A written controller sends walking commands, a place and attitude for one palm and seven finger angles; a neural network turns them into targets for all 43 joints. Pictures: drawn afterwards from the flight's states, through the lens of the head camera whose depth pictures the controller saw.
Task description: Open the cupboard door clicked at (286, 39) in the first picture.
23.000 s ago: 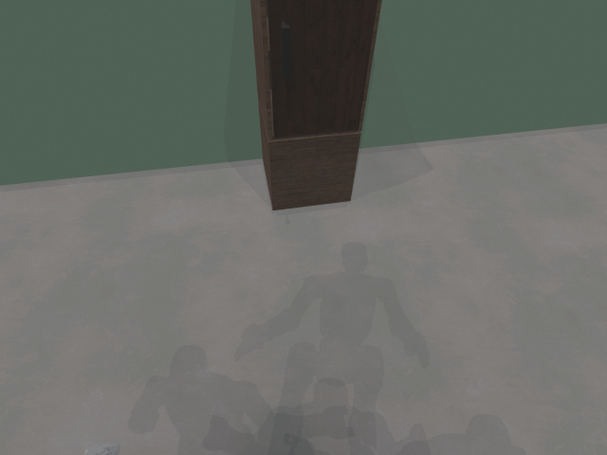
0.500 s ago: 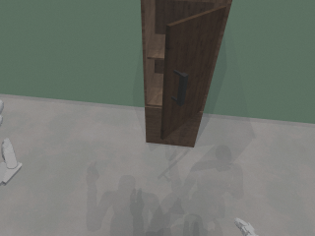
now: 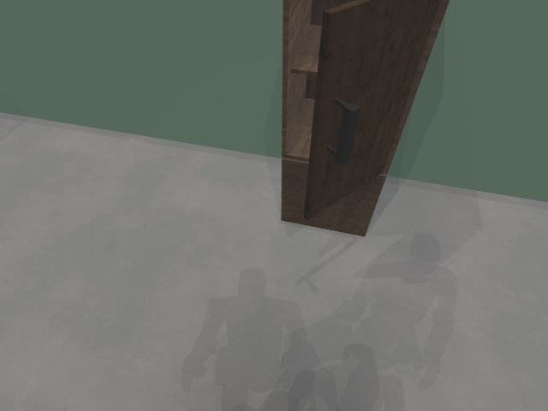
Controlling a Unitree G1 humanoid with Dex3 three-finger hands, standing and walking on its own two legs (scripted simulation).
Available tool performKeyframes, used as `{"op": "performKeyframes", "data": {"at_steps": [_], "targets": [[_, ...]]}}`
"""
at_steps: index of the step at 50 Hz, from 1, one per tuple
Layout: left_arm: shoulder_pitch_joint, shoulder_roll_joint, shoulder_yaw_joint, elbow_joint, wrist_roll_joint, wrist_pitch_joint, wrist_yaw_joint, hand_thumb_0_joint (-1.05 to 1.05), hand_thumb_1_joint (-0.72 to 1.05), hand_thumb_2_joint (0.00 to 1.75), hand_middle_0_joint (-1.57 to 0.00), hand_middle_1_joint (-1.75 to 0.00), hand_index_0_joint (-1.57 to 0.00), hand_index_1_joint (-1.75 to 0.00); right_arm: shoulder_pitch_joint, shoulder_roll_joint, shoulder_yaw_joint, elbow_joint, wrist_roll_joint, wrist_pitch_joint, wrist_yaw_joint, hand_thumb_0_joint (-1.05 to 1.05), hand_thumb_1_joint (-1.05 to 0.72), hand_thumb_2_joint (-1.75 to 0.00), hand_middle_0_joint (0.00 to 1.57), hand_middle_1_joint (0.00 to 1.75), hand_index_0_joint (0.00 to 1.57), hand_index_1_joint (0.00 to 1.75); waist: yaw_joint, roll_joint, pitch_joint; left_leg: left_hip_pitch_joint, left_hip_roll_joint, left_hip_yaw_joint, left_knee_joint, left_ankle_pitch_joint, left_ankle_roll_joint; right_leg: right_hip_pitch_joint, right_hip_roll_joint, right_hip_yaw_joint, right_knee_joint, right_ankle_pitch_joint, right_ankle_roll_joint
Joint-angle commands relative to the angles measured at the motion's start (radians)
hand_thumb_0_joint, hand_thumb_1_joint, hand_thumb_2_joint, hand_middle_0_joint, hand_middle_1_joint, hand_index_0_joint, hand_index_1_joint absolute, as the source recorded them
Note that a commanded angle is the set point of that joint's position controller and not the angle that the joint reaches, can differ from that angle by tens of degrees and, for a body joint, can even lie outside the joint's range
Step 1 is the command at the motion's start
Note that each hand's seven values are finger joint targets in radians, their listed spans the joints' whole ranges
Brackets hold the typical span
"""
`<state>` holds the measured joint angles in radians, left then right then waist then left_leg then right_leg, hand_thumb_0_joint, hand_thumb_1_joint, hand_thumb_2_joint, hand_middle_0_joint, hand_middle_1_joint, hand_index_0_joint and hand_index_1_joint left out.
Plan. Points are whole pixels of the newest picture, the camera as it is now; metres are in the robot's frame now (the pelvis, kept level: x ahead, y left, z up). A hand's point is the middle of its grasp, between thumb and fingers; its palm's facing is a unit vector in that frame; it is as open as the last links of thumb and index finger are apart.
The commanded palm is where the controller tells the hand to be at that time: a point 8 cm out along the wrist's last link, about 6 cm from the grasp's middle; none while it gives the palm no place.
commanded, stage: let the arm hang, fingers relaxed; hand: left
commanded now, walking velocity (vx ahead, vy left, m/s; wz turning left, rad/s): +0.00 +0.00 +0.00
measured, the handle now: (340, 131) +0.69 -0.11 -0.01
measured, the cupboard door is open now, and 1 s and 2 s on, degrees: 51 51 51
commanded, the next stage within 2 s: look to check the result in 0.60 s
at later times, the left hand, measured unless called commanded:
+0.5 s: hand out of the picture +0.06 +0.22 -0.16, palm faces -0.01 -0.97 -0.25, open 7.4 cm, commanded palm none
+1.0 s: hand out of the picture +0.11 +0.26 -0.15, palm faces -0.03 -0.94 -0.34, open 7.4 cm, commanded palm none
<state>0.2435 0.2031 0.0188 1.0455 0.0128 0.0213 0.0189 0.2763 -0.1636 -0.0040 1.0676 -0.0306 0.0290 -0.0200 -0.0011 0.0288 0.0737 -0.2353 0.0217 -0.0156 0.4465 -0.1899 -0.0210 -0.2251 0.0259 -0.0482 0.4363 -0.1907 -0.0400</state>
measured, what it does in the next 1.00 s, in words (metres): stands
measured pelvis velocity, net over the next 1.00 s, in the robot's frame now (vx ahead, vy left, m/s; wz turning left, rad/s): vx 0.03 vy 0.02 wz -0.01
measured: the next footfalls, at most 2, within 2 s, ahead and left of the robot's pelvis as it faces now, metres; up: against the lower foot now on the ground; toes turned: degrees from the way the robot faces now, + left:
none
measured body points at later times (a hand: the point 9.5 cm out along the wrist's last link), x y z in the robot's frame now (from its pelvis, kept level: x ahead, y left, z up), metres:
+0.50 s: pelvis +0.01 +0.02 +0.00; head +0.02 +0.01 +0.45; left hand +0.06 +0.27 -0.14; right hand +0.02 -0.23 -0.16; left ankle +0.03 +0.13 -0.74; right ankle +0.03 -0.09 -0.74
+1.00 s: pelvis +0.03 +0.02 +0.01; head +0.06 +0.01 +0.46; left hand +0.11 +0.31 -0.12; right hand +0.10 -0.26 -0.14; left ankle +0.03 +0.13 -0.74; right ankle +0.03 -0.09 -0.74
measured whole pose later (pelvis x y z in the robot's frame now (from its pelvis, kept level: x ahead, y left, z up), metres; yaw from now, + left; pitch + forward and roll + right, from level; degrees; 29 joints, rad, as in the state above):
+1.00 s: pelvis +0.03 +0.02 +0.01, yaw -1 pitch -1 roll +0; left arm 0.09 0.30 0.01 1.15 0.02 -0.02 0.00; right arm 0.11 -0.31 -0.01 1.13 -0.02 -0.01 -0.01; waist 0.00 0.03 0.07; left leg -0.12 -0.01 0.01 0.31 -0.17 0.01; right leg -0.14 -0.01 -0.02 0.33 -0.18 -0.01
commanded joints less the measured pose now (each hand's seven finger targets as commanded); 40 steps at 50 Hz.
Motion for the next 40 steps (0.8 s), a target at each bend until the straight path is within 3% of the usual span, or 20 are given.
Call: {"op": "performKeyframes", "data": {"at_steps": [1,4,18,28,40], "targets": [[-0.017,0.138,0.026,-0.006,-0.004,-0.033,0.005,0.00,0.90,0.90,-0.20,-0.30,-0.20,-0.30,0.034,-0.124,-0.029,-0.004,0.006,-0.022,-0.004,0.00,-0.90,-0.90,0.20,0.30,0.20,0.30,-0.010,-0.027,-0.050,0.025,0.054,-0.046,-0.110,-0.059,0.046,0.016,-0.119,0.145,-0.170,-0.132,-0.015],[-0.018,0.144,0.027,0.023,-0.004,-0.031,0.005,0.00,0.90,0.90,-0.20,-0.30,-0.20,-0.30,0.040,-0.134,-0.030,0.017,0.005,-0.021,-0.005,0.00,-0.90,-0.90,0.20,0.30,0.20,0.30,-0.010,-0.040,-0.012,0.015,0.056,-0.047,-0.122,-0.088,0.046,-0.010,-0.117,0.144,-0.179,-0.173,-0.015],[-0.052,0.177,0.034,0.059,-0.002,-0.037,0.003,0.00,0.90,0.90,-0.20,-0.30,-0.20,-0.30,-0.003,-0.176,-0.033,0.040,0.005,-0.035,-0.004,0.00,-0.90,-0.90,0.20,0.30,0.20,0.30,-0.003,-0.009,0.007,0.012,0.065,-0.066,-0.151,-0.068,0.048,0.006,-0.125,0.140,-0.157,-0.127,-0.017],[-0.104,0.213,0.034,0.054,-0.001,-0.046,0.000,0.00,0.90,0.90,-0.20,-0.30,-0.20,-0.30,-0.071,-0.230,-0.035,0.030,0.008,-0.048,-0.002,0.00,-0.90,-0.90,0.20,0.30,0.20,0.30,-0.001,0.006,-0.044,0.051,0.085,-0.082,-0.165,0.038,0.048,0.062,-0.131,0.131,-0.130,0.008,-0.010],[-0.156,0.271,0.034,0.044,-0.001,-0.055,-0.001,0.00,0.90,0.90,-0.20,-0.30,-0.20,-0.30,-0.143,-0.298,-0.037,0.018,0.013,-0.052,0.003,0.00,-0.90,-0.90,0.20,0.30,0.20,0.30,-0.003,-0.028,-0.084,0.109,0.093,-0.082,-0.168,0.128,0.048,0.094,-0.142,0.133,-0.142,0.099,-0.005]]}}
